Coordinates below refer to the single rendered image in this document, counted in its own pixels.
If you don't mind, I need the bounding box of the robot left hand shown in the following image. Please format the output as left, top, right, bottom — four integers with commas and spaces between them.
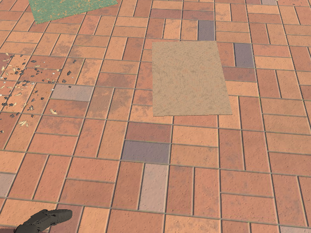
14, 209, 73, 233

